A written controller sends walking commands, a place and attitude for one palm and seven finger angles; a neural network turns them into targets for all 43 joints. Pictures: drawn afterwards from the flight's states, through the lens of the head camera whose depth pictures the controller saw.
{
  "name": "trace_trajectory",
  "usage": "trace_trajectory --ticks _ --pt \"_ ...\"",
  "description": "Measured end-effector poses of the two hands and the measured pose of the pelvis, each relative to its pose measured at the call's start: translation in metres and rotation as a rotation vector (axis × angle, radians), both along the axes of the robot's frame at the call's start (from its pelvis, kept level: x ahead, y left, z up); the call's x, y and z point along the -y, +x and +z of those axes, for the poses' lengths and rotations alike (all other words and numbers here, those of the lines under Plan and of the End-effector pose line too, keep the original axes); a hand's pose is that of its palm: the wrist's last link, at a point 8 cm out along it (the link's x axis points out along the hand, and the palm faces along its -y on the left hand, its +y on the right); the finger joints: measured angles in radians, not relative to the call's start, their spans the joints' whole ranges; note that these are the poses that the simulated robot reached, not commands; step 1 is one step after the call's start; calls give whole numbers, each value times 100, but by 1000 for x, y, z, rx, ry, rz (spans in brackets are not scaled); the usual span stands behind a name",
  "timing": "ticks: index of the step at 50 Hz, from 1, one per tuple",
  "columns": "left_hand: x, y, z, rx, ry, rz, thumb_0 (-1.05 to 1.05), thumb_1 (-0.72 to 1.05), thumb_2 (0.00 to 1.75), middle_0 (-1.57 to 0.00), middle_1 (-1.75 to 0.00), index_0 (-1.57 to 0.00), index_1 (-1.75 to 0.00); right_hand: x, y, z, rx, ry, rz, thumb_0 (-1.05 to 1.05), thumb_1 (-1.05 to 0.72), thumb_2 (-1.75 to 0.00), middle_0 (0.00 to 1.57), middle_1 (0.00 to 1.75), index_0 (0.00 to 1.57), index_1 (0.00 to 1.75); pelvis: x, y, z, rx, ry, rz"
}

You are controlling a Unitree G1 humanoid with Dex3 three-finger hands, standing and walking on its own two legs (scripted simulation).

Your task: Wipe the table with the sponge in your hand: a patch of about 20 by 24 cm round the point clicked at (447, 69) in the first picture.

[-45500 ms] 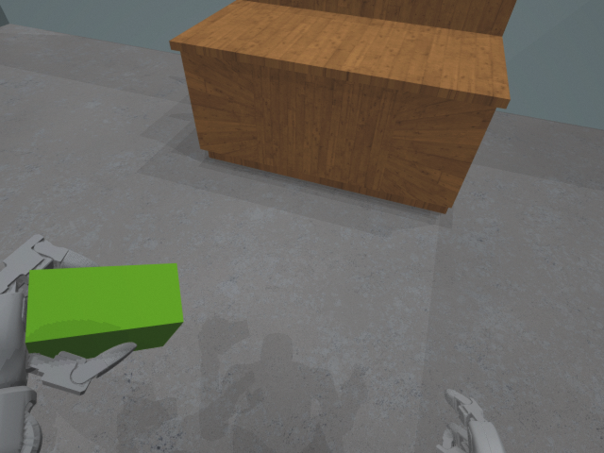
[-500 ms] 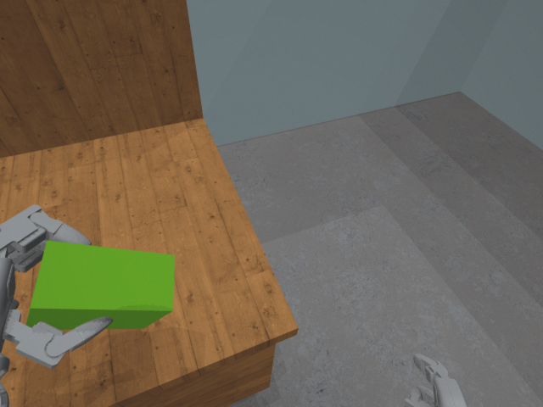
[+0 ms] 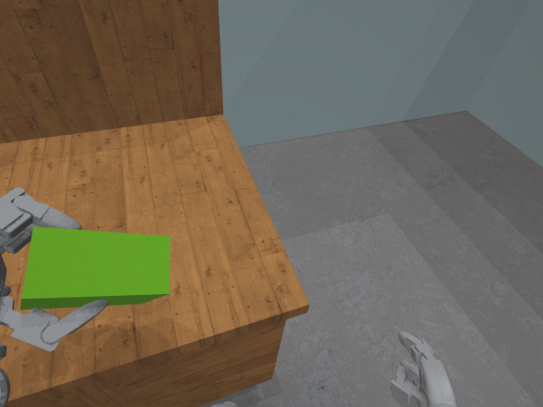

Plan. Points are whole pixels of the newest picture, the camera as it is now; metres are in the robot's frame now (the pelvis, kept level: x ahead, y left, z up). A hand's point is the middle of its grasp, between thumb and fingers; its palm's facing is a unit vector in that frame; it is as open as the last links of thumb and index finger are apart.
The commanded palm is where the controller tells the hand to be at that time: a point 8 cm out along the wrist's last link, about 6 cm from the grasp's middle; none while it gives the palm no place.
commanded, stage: step back with the hand held close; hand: left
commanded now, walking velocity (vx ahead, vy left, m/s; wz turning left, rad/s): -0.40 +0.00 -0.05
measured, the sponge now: (117, 272) +0.22 +0.20 +0.15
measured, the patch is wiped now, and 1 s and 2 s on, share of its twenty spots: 1.00 1.00 1.00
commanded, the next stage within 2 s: stop stepping back and stand still in 0.72 s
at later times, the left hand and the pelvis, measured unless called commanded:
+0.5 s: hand (65, 306) +0.17 +0.22 +0.18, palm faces +0.28 -0.86 -0.42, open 10.4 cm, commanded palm +0.11 +0.27 +0.20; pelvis -0.07 +0.00 +0.01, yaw -4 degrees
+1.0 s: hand out of the picture -0.01 +0.22 +0.19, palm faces +0.34 -0.82 -0.45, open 10.4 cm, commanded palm -0.04 +0.26 +0.20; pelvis -0.21 -0.02 +0.01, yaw -2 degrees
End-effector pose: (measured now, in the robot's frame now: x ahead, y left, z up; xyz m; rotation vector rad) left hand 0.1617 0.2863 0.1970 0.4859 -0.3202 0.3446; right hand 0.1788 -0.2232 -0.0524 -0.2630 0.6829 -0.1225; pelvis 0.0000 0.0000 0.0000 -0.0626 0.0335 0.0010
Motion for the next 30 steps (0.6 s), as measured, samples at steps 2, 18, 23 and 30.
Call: trace_trajectory --ticks 2,18,23,30 --pt "-1 -4 -4 3 -33 7 -1 -54 107 -71 -131 -72 -133 2 -3 -1 -14 -12 -1 1 -90 -90 20 30 20 30 -1 -2 0 -1 1 3" --pt "-13 -20 9 22 28 -7 -1 -55 107 -71 -132 -72 -133 -16 -47 -2 -59 7 -15 1 -90 -90 20 30 20 30 -9 -34 8 -59 -13 -25" --pt "12 -27 5 -13 21 -68 -1 -54 107 -71 -132 -72 -133 -15 -63 -18 -52 59 -1 1 -90 -90 20 30 20 30 -3 -61 5 -67 7 -73" --pt "36 -47 5 -45 5 -210 -1 -55 107 -71 -132 -72 -133 2 -115 -11 -100 72 -132 1 -90 -90 20 30 20 30 0 -79 15 -30 29 -75"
